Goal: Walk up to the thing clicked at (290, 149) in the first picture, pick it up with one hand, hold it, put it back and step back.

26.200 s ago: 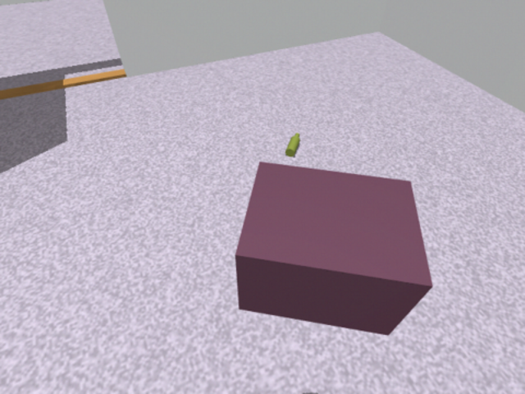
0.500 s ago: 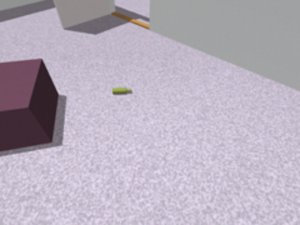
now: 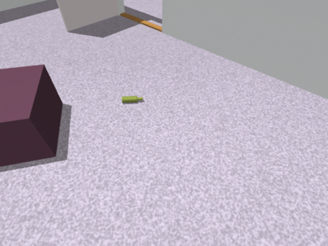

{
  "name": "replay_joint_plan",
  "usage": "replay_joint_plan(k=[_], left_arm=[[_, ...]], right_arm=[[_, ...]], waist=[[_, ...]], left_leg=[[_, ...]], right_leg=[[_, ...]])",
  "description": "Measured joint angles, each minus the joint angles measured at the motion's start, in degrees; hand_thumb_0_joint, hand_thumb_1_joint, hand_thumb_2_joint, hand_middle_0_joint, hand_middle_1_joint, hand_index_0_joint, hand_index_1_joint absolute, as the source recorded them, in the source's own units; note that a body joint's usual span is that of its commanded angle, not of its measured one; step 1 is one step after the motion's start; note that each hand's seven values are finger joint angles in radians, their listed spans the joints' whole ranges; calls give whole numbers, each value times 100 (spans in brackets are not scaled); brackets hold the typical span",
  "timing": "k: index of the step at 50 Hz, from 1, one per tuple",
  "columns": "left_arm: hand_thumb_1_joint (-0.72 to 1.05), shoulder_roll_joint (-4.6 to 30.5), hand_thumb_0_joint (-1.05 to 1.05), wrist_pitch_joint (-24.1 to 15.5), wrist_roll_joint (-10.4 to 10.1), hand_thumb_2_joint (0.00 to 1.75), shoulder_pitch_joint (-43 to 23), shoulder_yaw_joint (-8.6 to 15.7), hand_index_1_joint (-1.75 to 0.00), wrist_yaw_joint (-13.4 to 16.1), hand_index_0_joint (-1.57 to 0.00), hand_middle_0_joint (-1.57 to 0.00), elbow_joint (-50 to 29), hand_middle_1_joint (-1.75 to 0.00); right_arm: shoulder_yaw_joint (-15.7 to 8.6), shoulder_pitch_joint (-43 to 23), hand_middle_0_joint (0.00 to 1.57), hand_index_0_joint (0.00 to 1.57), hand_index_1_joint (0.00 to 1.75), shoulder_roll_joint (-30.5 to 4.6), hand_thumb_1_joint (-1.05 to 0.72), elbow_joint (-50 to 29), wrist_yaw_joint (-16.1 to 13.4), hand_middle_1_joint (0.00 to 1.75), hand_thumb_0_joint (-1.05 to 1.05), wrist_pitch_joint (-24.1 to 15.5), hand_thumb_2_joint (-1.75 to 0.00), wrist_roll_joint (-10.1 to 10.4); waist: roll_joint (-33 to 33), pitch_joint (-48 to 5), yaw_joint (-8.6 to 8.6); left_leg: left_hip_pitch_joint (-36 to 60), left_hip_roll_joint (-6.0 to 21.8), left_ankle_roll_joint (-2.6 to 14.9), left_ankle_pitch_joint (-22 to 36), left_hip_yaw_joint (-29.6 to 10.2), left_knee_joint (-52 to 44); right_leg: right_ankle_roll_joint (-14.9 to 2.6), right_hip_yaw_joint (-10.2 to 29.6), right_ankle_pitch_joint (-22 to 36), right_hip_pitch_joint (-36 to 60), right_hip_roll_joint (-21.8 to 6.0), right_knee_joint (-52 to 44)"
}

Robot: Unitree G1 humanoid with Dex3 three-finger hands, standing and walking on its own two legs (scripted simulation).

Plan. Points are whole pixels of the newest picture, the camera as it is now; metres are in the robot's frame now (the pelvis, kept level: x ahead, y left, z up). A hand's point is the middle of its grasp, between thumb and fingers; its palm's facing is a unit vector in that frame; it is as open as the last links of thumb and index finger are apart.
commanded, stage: stand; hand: left
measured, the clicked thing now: (132, 99) +1.47 +0.30 -0.75
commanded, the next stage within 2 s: walk up in 0.82 s
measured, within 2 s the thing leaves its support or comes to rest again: neither
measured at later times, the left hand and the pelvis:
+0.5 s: hand out of the picture +0.07 +0.25 -0.16, palm faces -0.03 -0.94 -0.35, open 7.3 cm; pelvis +0.00 +0.00 +0.00, yaw +0 degrees
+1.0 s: hand out of the picture +0.06 +0.29 -0.15, palm faces +0.06 -0.93 -0.36, open 7.3 cm; pelvis +0.02 +0.02 -0.01, yaw +2 degrees
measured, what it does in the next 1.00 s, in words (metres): stands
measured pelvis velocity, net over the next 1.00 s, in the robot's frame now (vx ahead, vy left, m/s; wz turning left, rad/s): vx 0.02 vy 0.02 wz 0.04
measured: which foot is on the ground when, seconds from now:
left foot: down 0.00-0.88, up 0.90-1.00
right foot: down 0.00-1.00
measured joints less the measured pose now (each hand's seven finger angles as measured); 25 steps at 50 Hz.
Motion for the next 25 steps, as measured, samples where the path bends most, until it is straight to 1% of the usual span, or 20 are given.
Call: replay_joint_plan(k=[25], left_arm=[[91,-10,1,11,6,90,30,15,-30,1,-21,-20,4,-30]], right_arm=[[-5,20,21,20,30,2,-91,-24,0,30,0,15,-90,-3]], waist=[[2,0,-1]], left_leg=[[4,16,-5,-5,6,15]], right_leg=[[-6,6,13,13,15,-11]])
